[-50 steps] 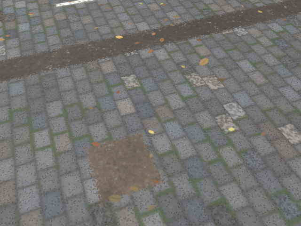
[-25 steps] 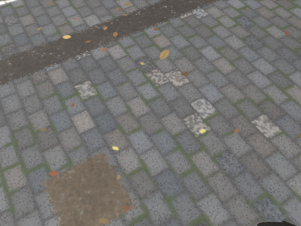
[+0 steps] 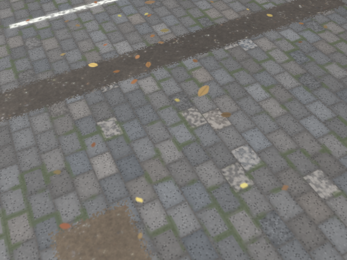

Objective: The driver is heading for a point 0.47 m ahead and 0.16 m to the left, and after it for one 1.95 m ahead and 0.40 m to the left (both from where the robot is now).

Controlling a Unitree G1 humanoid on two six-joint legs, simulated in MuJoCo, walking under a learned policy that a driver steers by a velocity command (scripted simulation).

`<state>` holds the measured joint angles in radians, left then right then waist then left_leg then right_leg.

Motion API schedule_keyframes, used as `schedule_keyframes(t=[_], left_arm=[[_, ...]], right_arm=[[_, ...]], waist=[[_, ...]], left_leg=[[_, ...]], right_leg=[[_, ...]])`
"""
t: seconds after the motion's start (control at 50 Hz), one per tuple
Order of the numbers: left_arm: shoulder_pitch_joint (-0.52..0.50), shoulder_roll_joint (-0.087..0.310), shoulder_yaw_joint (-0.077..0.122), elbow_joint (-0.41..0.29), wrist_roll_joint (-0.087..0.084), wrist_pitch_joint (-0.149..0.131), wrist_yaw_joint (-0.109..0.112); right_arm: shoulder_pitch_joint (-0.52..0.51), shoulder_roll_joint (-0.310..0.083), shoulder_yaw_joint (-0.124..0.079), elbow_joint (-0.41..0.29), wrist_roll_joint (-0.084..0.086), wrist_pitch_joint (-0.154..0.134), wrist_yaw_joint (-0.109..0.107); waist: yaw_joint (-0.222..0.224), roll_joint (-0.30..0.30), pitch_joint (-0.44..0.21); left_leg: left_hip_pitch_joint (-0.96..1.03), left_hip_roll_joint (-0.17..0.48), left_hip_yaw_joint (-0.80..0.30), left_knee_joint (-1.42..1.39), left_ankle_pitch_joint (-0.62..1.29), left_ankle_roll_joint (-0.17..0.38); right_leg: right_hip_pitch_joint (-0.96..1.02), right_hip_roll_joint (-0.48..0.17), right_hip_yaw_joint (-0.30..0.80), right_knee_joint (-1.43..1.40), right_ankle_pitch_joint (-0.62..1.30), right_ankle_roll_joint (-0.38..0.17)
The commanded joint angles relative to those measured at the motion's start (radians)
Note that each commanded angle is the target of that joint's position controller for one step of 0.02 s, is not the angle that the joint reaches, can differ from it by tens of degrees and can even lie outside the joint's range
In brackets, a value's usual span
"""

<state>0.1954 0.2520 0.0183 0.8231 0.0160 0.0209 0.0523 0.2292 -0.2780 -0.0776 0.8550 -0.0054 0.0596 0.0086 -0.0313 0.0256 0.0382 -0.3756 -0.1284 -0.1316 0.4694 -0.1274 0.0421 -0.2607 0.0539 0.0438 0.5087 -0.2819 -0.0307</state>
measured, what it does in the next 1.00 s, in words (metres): walks ahead, turning left: left foot, then right foot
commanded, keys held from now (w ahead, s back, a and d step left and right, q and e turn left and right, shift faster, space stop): q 0.52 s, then w+q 0.30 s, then w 0.18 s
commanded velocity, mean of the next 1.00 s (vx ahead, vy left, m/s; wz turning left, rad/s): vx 0.14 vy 0.00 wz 0.53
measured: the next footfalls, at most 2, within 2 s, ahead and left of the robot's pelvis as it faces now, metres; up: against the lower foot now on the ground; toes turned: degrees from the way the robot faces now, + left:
left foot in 0.44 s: -0.01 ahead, +0.11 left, +0.00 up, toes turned +17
right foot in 0.94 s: +0.22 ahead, +0.00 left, +0.00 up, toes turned +35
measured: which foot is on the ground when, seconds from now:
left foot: down 0.00-0.00, up 0.02-0.42, down 0.44-0.94, up 0.96-1.00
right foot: down 0.00-0.42, up 0.44-0.92, down 0.94-1.00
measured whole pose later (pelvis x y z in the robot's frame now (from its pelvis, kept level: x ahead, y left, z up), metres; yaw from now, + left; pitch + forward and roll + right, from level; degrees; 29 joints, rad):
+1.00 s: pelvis +0.11 +0.04 +0.00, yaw +33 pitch +1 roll +0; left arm 0.17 0.27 0.03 0.75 0.04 -0.06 0.00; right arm 0.38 -0.30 -0.06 0.84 -0.02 -0.02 0.01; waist -0.03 0.03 -0.01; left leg -0.23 -0.12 -0.18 0.82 -0.46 0.08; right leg -0.30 0.04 0.00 0.51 -0.23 -0.04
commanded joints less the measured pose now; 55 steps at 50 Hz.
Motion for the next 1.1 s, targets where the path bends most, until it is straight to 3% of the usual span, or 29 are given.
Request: schedule_keyframes(t=[0.02, 0.04, 0.06, 0.08, 0.14, 0.22, 0.32, 0.38, 0.4, 0.42, 0.44, 0.46, 0.48, 0.5, 0.52, 0.56, 0.6, 0.64, 0.82, 0.86, 0.9, 0.92, 0.94, 0.96, 0.98, 1.0, 1.02, 1.06, 1.1], left_arm=[[0.014, 0.264, 0.068, -0.063, 0.023, -0.014, 0.017], [-0.012, 0.186, 0.048, -0.075, 0.024, -0.017, 0.014], [-0.060, 0.132, 0.033, -0.084, 0.016, -0.021, 0.012], [-0.086, 0.116, 0.028, -0.095, 0.011, -0.024, 0.010], [-0.032, 0.116, 0.029, -0.096, 0.010, -0.025, 0.006], [0.079, 0.158, 0.051, -0.065, 0.011, -0.022, -0.001], [0.054, 0.195, 0.070, -0.067, 0.018, -0.019, -0.026], [0.036, 0.211, 0.080, -0.063, 0.011, -0.013, -0.034], [0.022, 0.211, 0.082, -0.062, 0.003, -0.010, -0.034], [0.048, 0.202, 0.083, -0.052, 0.003, -0.008, -0.036], [0.078, 0.139, 0.069, -0.076, 0.014, -0.001, -0.041], [-0.021, 0.096, 0.051, -0.146, 0.013, 0.015, -0.023], [-0.046, 0.133, 0.055, -0.139, 0.013, 0.025, -0.017], [-0.038, 0.135, 0.059, -0.123, -0.001, 0.024, -0.023], [-0.021, 0.142, 0.061, -0.107, -0.007, 0.017, -0.027], [0.011, 0.169, 0.070, -0.092, 0.026, 0.011, -0.046], [-0.008, 0.160, 0.069, -0.096, 0.027, 0.011, -0.063], [-0.053, 0.148, 0.067, -0.109, 0.026, 0.007, -0.069], [-0.182, 0.126, 0.049, -0.158, 0.012, -0.045, -0.072], [-0.149, 0.125, 0.046, -0.155, 0.005, -0.055, -0.069], [-0.037, 0.111, 0.043, -0.125, 0.004, -0.070, -0.058], [0.043, 0.128, 0.049, -0.100, 0.012, -0.081, -0.048], [0.158, 0.197, 0.064, -0.086, 0.029, -0.094, -0.035], [0.240, 0.334, 0.094, -0.068, 0.036, -0.087, -0.030], [0.211, 0.286, 0.092, -0.050, 0.026, -0.079, -0.037], [0.150, 0.204, 0.072, -0.068, 0.013, -0.080, -0.046], [0.102, 0.156, 0.060, -0.073, 0.010, -0.086, -0.052], [0.099, 0.119, 0.046, -0.058, 0.012, -0.101, -0.050], [0.142, 0.123, 0.047, -0.029, 0.004, -0.117, -0.056]], right_arm=[[-0.035, -0.076, -0.019, -0.090, 0.002, -0.019, -0.010], [-0.028, -0.139, -0.036, -0.072, -0.022, -0.019, -0.011], [0.013, -0.125, -0.040, -0.053, -0.021, -0.016, -0.005], [0.048, -0.114, -0.039, -0.039, -0.025, -0.009, -0.002], [0.031, -0.101, -0.032, -0.044, -0.021, 0.008, 0.013], [-0.071, -0.081, -0.016, -0.095, -0.011, 0.017, 0.030], [-0.099, -0.074, -0.004, -0.133, 0.006, 0.021, 0.036], [-0.076, -0.075, -0.004, -0.143, 0.009, 0.013, 0.035], [-0.045, -0.071, -0.004, -0.136, 0.003, 0.005, 0.030], [-0.018, -0.096, -0.009, -0.130, -0.010, -0.009, 0.020], [0.012, -0.207, -0.031, -0.135, -0.025, -0.026, 0.008], [0.075, -0.323, -0.062, -0.131, -0.010, -0.029, 0.010], [0.106, -0.272, -0.057, -0.120, 0.002, -0.029, 0.008], [0.040, -0.209, -0.037, -0.125, 0.004, -0.026, 0.001], [-0.038, -0.170, -0.024, -0.140, 0.000, -0.021, -0.007], [-0.035, -0.146, -0.017, -0.143, 0.004, -0.021, -0.013], [0.008, -0.155, -0.020, -0.132, 0.001, -0.029, -0.004], [0.048, -0.165, -0.023, -0.117, -0.004, -0.040, 0.000], [0.140, -0.200, -0.036, -0.091, -0.018, -0.081, 0.002], [0.125, -0.192, -0.034, -0.094, -0.019, -0.088, 0.005], [0.086, -0.178, -0.028, -0.095, -0.013, -0.094, 0.002], [0.095, -0.148, -0.018, -0.089, -0.011, -0.101, -0.002], [0.088, -0.087, 0.002, -0.102, -0.005, -0.114, -0.001], [0.104, -0.045, 0.012, -0.139, 0.008, -0.120, -0.001], [0.120, -0.119, 0.001, -0.117, -0.017, -0.109, -0.007], [0.097, -0.130, -0.002, -0.101, -0.025, -0.108, 0.002], [0.083, -0.117, 0.001, -0.092, -0.026, -0.110, 0.015], [0.065, -0.103, 0.006, -0.084, -0.038, -0.105, 0.032], [0.046, -0.090, 0.013, -0.088, -0.042, -0.101, 0.039]], waist=[[0.036, -0.260, 0.011], [0.011, -0.115, 0.010], [-0.030, -0.081, -0.001], [-0.047, -0.089, -0.012], [-0.004, -0.144, -0.030], [0.070, -0.169, -0.052], [0.075, -0.213, -0.072], [0.055, -0.216, -0.083], [0.025, -0.189, -0.088], [0.005, -0.106, -0.098], [0.016, 0.156, -0.106], [-0.032, 0.262, -0.086], [-0.049, 0.122, -0.086], [-0.009, 0.088, -0.032], [0.028, 0.077, -0.004], [0.029, 0.111, -0.059], [0.013, 0.089, -0.055], [-0.003, 0.089, -0.007], [-0.044, 0.085, 0.019], [-0.022, 0.092, 0.014], [0.053, 0.064, 0.009], [0.092, 0.019, -0.016], [0.148, -0.113, -0.077], [0.146, -0.333, -0.140], [0.099, -0.222, -0.044], [0.072, -0.114, 0.037], [0.050, -0.083, 0.059], [0.041, -0.131, 0.035], [0.039, -0.140, 0.007]], left_leg=[[-0.235, -0.043, 0.062, 0.307, -0.401, -0.039], [-0.151, 0.036, 0.026, 0.477, -0.364, -0.040], [-0.117, 0.035, 0.037, 0.559, -0.314, -0.042], [-0.124, 0.045, 0.050, 0.631, -0.274, -0.051], [-0.193, 0.068, 0.095, 0.666, -0.266, -0.087], [-0.209, 0.096, 0.119, 0.510, -0.309, -0.108], [-0.024, 0.100, 0.195, 0.303, -0.347, -0.066], [0.070, 0.090, 0.223, 0.142, -0.291, -0.034], [0.148, 0.082, 0.228, 0.011, -0.185, -0.018], [0.258, 0.102, 0.157, -0.124, -0.058, -0.001], [0.406, 0.345, -0.174, -0.200, 0.126, 0.051], [0.358, 0.534, -0.394, -0.151, 0.500, 0.235], [0.365, 0.501, -0.331, -0.138, 0.506, 0.280], [0.323, 0.429, -0.242, -0.141, 0.436, 0.255], [0.291, 0.351, -0.176, -0.149, 0.372, 0.204], [0.322, 0.283, -0.166, -0.193, 0.136, 0.183], [0.331, 0.272, -0.215, -0.250, -0.159, 0.191], [0.332, 0.275, -0.268, -0.292, -0.299, 0.201], [0.265, 0.268, -0.364, -0.245, -0.280, 0.223], [0.205, 0.264, -0.368, -0.224, -0.257, 0.203], [0.067, 0.229, -0.342, -0.159, -0.216, 0.156], [-0.010, 0.184, -0.308, -0.075, -0.194, 0.126], [-0.098, 0.108, -0.198, 0.153, -0.225, 0.081], [-0.273, -0.048, -0.029, 0.425, -0.430, 0.046], [-0.340, 0.022, -0.033, 0.575, -0.427, 0.053], [-0.341, 0.059, -0.048, 0.613, -0.337, 0.060], [-0.319, 0.089, -0.037, 0.594, -0.261, 0.052], [-0.280, 0.112, 0.002, 0.572, -0.173, 0.029], [-0.285, 0.116, 0.032, 0.579, -0.127, 0.010]], right_leg=[[0.052, -0.442, 0.477, -0.400, -0.207, -0.187], [-0.025, -0.413, 0.383, -0.347, -0.043, -0.204], [-0.044, -0.346, 0.274, -0.309, 0.089, -0.180], [-0.010, -0.297, 0.185, -0.282, 0.186, -0.156], [0.125, -0.260, 0.064, -0.216, 0.418, -0.158], [0.285, -0.314, 0.048, -0.165, 0.548, -0.184], [0.222, -0.335, -0.023, -0.114, 0.589, -0.169], [0.196, -0.347, -0.047, -0.050, 0.560, -0.141], [0.152, -0.335, -0.081, 0.008, 0.491, -0.104], [0.062, -0.310, -0.124, 0.108, 0.345, -0.042], [-0.177, -0.210, -0.207, 0.363, -0.071, 0.031], [-0.342, -0.052, -0.128, 0.502, -0.384, 0.061], [-0.353, -0.090, -0.037, 0.601, -0.357, 0.063], [-0.356, -0.103, -0.015, 0.614, -0.267, 0.061], [-0.343, -0.114, -0.004, 0.572, -0.180, 0.062], [-0.318, -0.104, -0.018, 0.559, -0.093, 0.069], [-0.343, -0.096, -0.019, 0.522, -0.053, 0.072], [-0.384, -0.092, -0.017, 0.447, -0.032, 0.080], [-0.287, -0.052, -0.009, 0.159, -0.020, 0.073], [-0.174, -0.043, -0.017, 0.093, -0.010, 0.054], [0.079, -0.030, -0.038, -0.040, 0.065, 0.030], [0.234, -0.037, -0.024, -0.082, 0.056, 0.019], [0.382, -0.205, 0.170, -0.181, -0.127, -0.018], [0.471, -0.430, 0.624, -0.351, -0.487, -0.128], [0.356, -0.462, 0.718, -0.367, -0.585, -0.173], [0.278, -0.410, 0.609, -0.353, -0.521, -0.166], [0.232, -0.353, 0.479, -0.353, -0.376, -0.147], [0.218, -0.271, 0.306, -0.360, -0.112, -0.120], [0.237, -0.250, 0.229, -0.351, 0.098, -0.131]])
